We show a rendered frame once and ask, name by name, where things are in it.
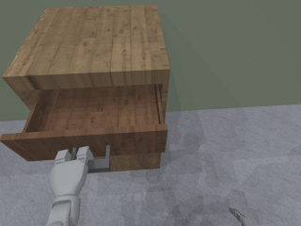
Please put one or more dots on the right robot hand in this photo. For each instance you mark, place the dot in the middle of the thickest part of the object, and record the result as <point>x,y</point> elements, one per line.
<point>242,216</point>

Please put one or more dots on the cabinet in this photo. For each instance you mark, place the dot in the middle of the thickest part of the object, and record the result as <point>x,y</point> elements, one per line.
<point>92,47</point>

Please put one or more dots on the left robot forearm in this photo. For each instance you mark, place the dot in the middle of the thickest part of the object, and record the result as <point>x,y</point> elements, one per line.
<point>65,211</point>

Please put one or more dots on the handle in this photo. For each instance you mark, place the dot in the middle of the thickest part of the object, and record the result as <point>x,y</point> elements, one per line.
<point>96,165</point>

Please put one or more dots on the drawer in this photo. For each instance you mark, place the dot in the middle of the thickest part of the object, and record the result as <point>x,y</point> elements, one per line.
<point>128,118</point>

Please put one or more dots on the left robot hand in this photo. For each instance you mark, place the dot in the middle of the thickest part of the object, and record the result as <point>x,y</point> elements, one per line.
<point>67,177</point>

